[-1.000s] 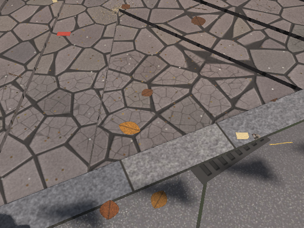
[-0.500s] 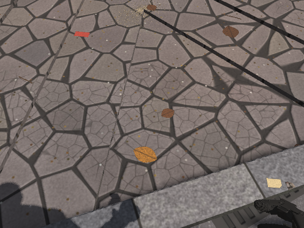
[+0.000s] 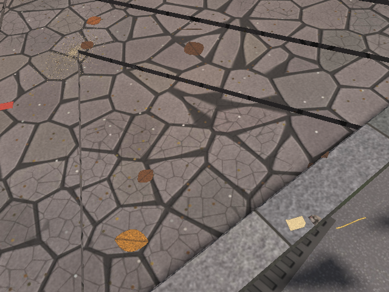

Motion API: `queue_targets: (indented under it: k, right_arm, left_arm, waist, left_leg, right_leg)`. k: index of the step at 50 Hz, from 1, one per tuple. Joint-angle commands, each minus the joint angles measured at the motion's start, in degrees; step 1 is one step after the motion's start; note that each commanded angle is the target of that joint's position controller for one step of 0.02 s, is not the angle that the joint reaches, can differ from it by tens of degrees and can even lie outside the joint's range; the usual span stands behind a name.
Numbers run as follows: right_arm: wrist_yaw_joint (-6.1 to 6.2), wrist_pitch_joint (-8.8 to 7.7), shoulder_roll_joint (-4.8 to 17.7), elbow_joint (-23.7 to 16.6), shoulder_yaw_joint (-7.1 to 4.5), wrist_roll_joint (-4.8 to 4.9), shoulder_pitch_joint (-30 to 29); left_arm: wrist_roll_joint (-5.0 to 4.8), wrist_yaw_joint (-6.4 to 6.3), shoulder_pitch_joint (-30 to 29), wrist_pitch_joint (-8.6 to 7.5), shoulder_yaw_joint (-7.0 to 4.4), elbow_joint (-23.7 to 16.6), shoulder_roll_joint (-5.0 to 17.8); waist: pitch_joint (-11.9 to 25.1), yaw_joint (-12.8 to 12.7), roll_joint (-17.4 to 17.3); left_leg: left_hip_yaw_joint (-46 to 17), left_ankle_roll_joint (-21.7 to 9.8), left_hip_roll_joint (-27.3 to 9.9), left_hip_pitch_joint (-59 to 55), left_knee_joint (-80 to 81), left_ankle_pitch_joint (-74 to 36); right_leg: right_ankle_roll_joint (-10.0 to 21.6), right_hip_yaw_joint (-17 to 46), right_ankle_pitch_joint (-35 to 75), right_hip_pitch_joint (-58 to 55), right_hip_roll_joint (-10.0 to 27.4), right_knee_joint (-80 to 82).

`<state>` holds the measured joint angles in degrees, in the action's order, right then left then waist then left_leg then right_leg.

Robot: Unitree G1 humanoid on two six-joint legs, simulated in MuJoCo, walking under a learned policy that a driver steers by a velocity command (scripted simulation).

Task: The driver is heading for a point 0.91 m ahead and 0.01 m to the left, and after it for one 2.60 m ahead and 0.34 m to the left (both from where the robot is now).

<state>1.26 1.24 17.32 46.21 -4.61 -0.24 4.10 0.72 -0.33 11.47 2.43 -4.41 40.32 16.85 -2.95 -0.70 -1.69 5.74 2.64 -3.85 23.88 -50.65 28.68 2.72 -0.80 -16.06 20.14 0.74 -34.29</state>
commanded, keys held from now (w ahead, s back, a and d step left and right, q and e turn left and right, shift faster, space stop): e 0.14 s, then no key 0.24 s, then w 0.52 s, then w+q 0.10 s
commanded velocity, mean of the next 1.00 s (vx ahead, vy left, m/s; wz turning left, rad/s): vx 0.21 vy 0.00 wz -0.20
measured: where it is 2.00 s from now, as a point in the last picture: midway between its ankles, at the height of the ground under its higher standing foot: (226, 211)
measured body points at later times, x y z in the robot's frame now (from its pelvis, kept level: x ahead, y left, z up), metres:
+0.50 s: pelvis +0.03 +0.02 +0.01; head +0.04 +0.03 +0.46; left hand +0.22 +0.25 -0.10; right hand +0.09 -0.26 -0.10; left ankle +0.04 +0.14 -0.73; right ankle +0.01 -0.09 -0.71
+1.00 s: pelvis +0.16 -0.05 +0.02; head +0.18 -0.07 +0.46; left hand +0.22 +0.21 -0.10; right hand +0.26 -0.34 -0.10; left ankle +0.29 +0.10 -0.67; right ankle +0.07 -0.13 -0.73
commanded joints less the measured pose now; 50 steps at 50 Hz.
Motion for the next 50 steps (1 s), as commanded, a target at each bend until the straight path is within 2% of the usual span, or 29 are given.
queue_targets:
  k: [1, 2, 4, 6, 9, 15, 17, 18, 19, 20, 21, 22, 23, 24, 25, 27, 29, 31, 33, 34, 36, 37, 38, 39, 40, 41, 44, 47, 50]
  right_arm:
    - [0.79, -0.53, 4.74, -4.35, -1.47, 0.59, -2.39]
    - [1.23, -0.44, 5.86, -4.01, -1.87, 0.11, -2.04]
    - [1.18, -0.65, 5.44, -3.9, -2.0, 0.13, -1.35]
    - [1.07, -0.83, 4.46, -3.93, -1.69, 0.61, -1.35]
    - [0.77, -0.83, 3.36, -3.86, -1.05, 0.66, -1.98]
    - [-0.27, -1.0, 4.18, -3.34, -0.82, 1.03, -1.16]
    - [-0.78, -1.47, 3.54, -2.75, -0.59, 0.88, 0.59]
    - [-1.13, -1.85, 2.98, -1.99, -0.42, 0.63, 2.48]
    - [-1.27, -2.06, 3.82, -1.73, -0.39, -0.14, 3.35]
    - [-1.18, -2.21, 6.44, -1.82, -0.53, -1.38, 5.49]
    - [-1.24, -2.15, 7.69, -1.07, -0.41, -1.63, 3.58]
    - [-1.27, -2.39, 6.1, -1.83, -0.17, -0.98, 1.87]
    - [-1.04, -2.48, 7.76, -1.56, -0.72, -0.47, 3.17]
    - [-0.59, -2.61, 9.81, -0.85, -1.24, -0.24, 5.52]
    - [-0.24, -3.04, 10.0, -0.25, -1.27, 0.19, 7.32]
    - [0.26, -3.73, 8.12, 0.43, -0.88, 1.18, 9.6]
    - [0.28, -3.92, 7.18, 0.73, -0.76, 1.47, 10.23]
    - [0.07, -3.82, 7.84, 0.76, -1.0, 1.45, 10.24]
    - [-0.4, -3.54, 9.06, 0.91, -1.35, 1.77, 10.98]
    - [-0.65, -3.35, 9.44, 0.93, -1.42, 2.13, 10.78]
    - [-1.05, -3.25, 8.16, 1.07, -0.91, 2.26, 10.73]
    - [-1.29, -3.51, 5.83, 1.06, -0.08, 1.8, 10.17]
    - [-1.78, -4.03, 1.32, -0.01, 1.4, 0.75, 8.47]
    - [-1.31, -5.34, -0.1, -3.53, 1.77, 1.38, 7.26]
    - [-1.09, -6.17, 5.42, -3.61, 0.4, 2.5, 6.39]
    - [-1.55, -6.61, 6.87, -3.34, -0.1, 3.14, 6.77]
    - [-2.35, -6.86, 5.39, -2.38, -0.14, 1.58, 6.18]
    - [-3.11, -5.94, 2.77, -2.69, 0.62, 1.45, 4.71]
    - [-3.37, -5.35, 0.84, -4.63, 1.54, 1.4, 0.02]
  left_arm:
    - [-0.41, -0.43, 2.03, -2.77, -3.05, -3.41, 11.58]
    - [-1.49, -0.79, -0.42, -2.61, -2.4, -3.89, 9.72]
    - [-1.23, -1.43, -0.87, -2.19, -1.79, -4.39, 8.67]
    - [-1.16, -1.79, -0.29, -2.01, -2.01, -4.71, 9.14]
    - [-1.14, -2.28, -0.31, -1.65, -2.17, -4.88, 9.58]
    - [-0.46, -1.37, -1.74, -1.03, -1.47, -4.01, 8.84]
    - [-0.78, -1.2, -3.12, -0.82, -0.86, -3.64, 7.9]
    - [-1.13, -1.23, -3.91, -0.71, -0.45, -3.43, 7.13]
    - [-1.02, -1.26, -2.43, -0.87, -0.08, -2.83, 6.08]
    - [0.18, -1.22, -0.5, -1.24, 0.93, -2.42, 3.14]
    - [-0.07, -0.93, 1.53, -1.54, 0.95, -2.7, 2.33]
    - [0.32, -0.95, -1.21, -1.89, 0.62, -2.57, 4.98]
    - [-0.57, -0.83, -4.69, -2.3, -0.26, -3.01, 7.29]
    - [-0.99, -0.9, -6.98, -2.56, -0.7, -3.22, 7.79]
    - [-1.2, -0.82, -7.14, -2.78, -1.18, -3.44, 8.44]
    - [-1.82, -0.23, -5.69, -3.68, -0.85, -2.42, 5.95]
    - [-1.81, 0.24, -7.53, -4.99, -0.13, -2.33, 3.36]
    - [-1.81, 0.83, -8.42, -5.95, 0.51, -2.15, 1.61]
    - [-2.07, 1.25, -7.71, -6.22, 0.43, -1.59, 2.27]
    - [-2.24, 1.35, -6.02, -6.25, 0.25, -0.86, 2.79]
    - [-2.36, 1.14, 0.24, -6.01, -0.43, 1.82, 4.07]
    - [-2.75, 0.66, 5.38, -5.81, -1.02, 3.22, 5.25]
    - [-2.49, -0.09, 12.52, -5.81, -1.92, 4.29, 8.64]
    - [-1.36, 0.41, 16.67, -5.93, -3.52, 4.78, 15.93]
    - [-0.92, 0.86, 14.67, -6.75, -2.27, 4.55, 11.73]
    - [-0.88, 1.0, 11.4, -7.36, -1.1, 3.81, 8.32]
    - [-0.71, 1.27, 7.01, -7.66, 0.14, 2.95, 5.48]
    - [-0.59, 0.79, 8.13, -7.59, 0.0, 3.61, 5.84]
    - [-0.51, 0.3, 9.21, -7.84, -0.11, 4.69, 6.52]
  waist:
    - [8.89, -0.44, 7.9]
    - [8.49, 0.33, 7.58]
    - [9.92, 1.27, 8.4]
    - [10.25, 1.03, 8.03]
    - [10.35, 0.17, 8.63]
    - [7.98, -1.17, 10.53]
    - [7.5, 0.09, 9.94]
    - [7.3, 1.55, 9.36]
    - [7.36, 1.45, 7.59]
    - [9.93, 0.54, -0.34]
    - [8.03, -2.98, -9.55]
    - [6.05, -0.46, -10.14]
    - [2.92, 1.76, -10.16]
    - [0.38, 3.43, -10.27]
    - [-1.34, 3.88, -9.86]
    - [-1.53, 3.7, -6.9]
    - [-0.74, 4.58, -6.61]
    - [0.54, 4.74, -7.55]
    - [0.98, 4.35, -7.97]
    - [1.21, 3.19, -7.32]
    - [2.52, 0.02, -5.65]
    - [4.03, -2.61, -4.81]
    - [7.0, -5.73, 3.67]
    - [8.2, -6.15, 18.51]
    - [4.36, -5.48, 12.97]
    - [0.34, -3.65, 11.52]
    - [-1.65, -1.27, 7.83]
    - [-1.18, -1.1, 7.11]
    - [-1.99, -2.16, 6.55]
  left_leg:
    - [-8.69, -0.01, 1.92, 15.21, -16.46, 1.47]
    - [-9.28, 0.08, 1.52, 15.24, -15.07, -1.55]
    - [-9.05, 0.66, 2.91, 11.64, -15.34, -5.36]
    - [-9.23, 1.12, 3.71, 11.12, -9.86, -7.31]
    - [-9.48, 2.02, 3.79, 8.04, -0.78, -8.73]
    - [-8.07, 1.14, 3.6, -2.12, 9.77, -7.49]
    - [-7.29, -0.05, 3.79, -6.16, 17.79, -11.05]
    - [-6.51, -1.06, 4.04, -10.57, 25.8, -17.8]
    - [-8.41, -2.42, 2.02, -15.35, 29.78, -24.96]
    - [-16.94, -5.13, -6.44, -21.02, 31.89, -29.92]
    - [-23.42, -11.77, -11.95, -17.12, 32.83, -22.72]
    - [-27.05, -14.49, -12.86, -13.06, 37.05, -4.92]
    - [-28.62, -14.28, -12.0, -13.18, 39.74, 6.74]
    - [-31.05, -14.77, -12.94, -14.15, 41.8, 9.33]
    - [-32.63, -15.53, -14.16, -16.54, 42.39, 8.52]
    - [-30.01, -14.9, -12.67, -21.67, 42.04, 4.73]
    - [-24.86, -13.76, -10.15, -22.34, 41.92, -1.25]
    - [-20.29, -13.46, -8.07, -19.03, 41.44, -6.4]
    - [-18.65, -14.15, -8.04, -15.46, 40.66, -8.0]
    - [-18.14, -14.02, -8.2, -13.16, 39.71, -7.96]
    - [-17.09, -12.45, -7.47, -7.06, 35.9, -7.6]
    - [-15.24, -10.52, -6.1, -2.67, 31.28, -7.43]
    - [-9.33, -6.69, -1.29, 4.43, 14.68, -6.76]
    - [-4.84, -4.44, 4.63, 18.47, -2.46, 2.08]
    - [-9.7, -5.02, 1.68, 23.43, -12.4, 3.72]
    - [-10.63, -6.2, -0.67, 25.96, -14.78, -2.16]
    - [-9.65, -6.06, -3.98, 22.79, -10.68, -13.36]
    - [-7.56, -3.8, -3.36, 21.25, -4.59, -20.61]
    - [-6.64, -2.7, -1.75, 17.58, 6.0, -28.96]
  right_leg:
    - [12.72, 20.12, 31.66, -16.4, 14.88, 13.55]
    - [11.01, 18.93, 31.05, -15.9, 13.97, 13.44]
    - [10.84, 17.54, 34.07, -14.48, 12.12, 13.22]
    - [10.74, 17.6, 33.07, -15.88, 11.31, 13.15]
    - [10.59, 18.27, 28.51, -16.21, 11.05, 12.8]
    - [10.65, 21.07, 22.6, -10.24, 10.81, 12.29]
    - [9.54, 21.68, 21.97, -9.55, 9.83, 10.6]
    - [7.94, 21.09, 20.02, -8.01, 8.45, 9.66]
    - [5.31, 20.32, 15.04, -5.6, 6.53, 8.84]
    - [1.6, 15.47, 2.24, -1.64, 1.63, 2.1]
    - [-1.25, 8.05, -10.05, 1.52, -4.37, 0.59]
    - [-2.99, 5.95, -10.79, 0.73, -2.76, -2.37]
    - [-3.25, 3.7, -9.55, 3.79, -3.16, -6.76]
    - [-3.63, 3.19, -11.52, 8.51, -2.66, -12.06]
    - [-3.85, 4.31, -12.28, 13.56, -1.24, -16.92]
    - [-3.63, 4.43, -9.54, 18.46, 0.47, -18.19]
    - [-3.58, 2.19, -6.47, 16.02, 0.97, -11.98]
    - [-3.51, -0.05, -4.67, 8.53, 0.17, -4.76]
    - [-3.15, -1.9, -2.78, 1.61, -0.99, 1.13]
    - [-2.7, -2.7, 0.94, -2.69, -1.43, 4.79]
    - [-1.68, -3.16, 5.17, -14.12, -2.34, 9.03]
    - [-0.58, -0.86, 4.18, -21.41, -0.66, 9.48]
    - [2.62, 12.09, -2.36, -29.77, 8.98, 13.95]
    - [11.26, 36.6, -17.14, -33.66, 21.39, 21.93]
    - [14.0, 40.58, -22.75, -29.75, 22.92, 23.88]
    - [12.3, 34.66, -21.43, -27.65, 20.11, 24.02]
    - [8.88, 20.99, -2.02, -22.14, 14.0, 25.62]
    - [8.58, 12.24, 12.12, -20.48, 11.89, 27.01]
    - [7.49, 5.09, 15.7, -17.27, 10.55, 28.22]
Keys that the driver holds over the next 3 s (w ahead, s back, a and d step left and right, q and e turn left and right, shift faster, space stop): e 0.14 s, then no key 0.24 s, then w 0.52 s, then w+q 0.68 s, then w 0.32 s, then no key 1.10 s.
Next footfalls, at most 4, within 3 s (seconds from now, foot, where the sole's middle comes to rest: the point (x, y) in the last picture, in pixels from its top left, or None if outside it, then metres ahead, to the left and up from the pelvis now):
0.38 left None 0.08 0.14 -0.77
0.74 right None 0.11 -0.14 -0.77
1.22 left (213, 284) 0.48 0.03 -0.77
1.72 right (264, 213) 0.73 -0.16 -0.77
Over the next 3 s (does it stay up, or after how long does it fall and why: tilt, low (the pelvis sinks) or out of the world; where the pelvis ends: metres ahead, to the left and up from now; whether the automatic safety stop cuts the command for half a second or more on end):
stays up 0.95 0.04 -0.13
